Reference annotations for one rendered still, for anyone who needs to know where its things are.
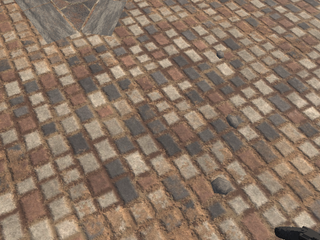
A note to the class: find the robot right hand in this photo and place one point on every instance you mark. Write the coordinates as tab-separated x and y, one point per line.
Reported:
296	233

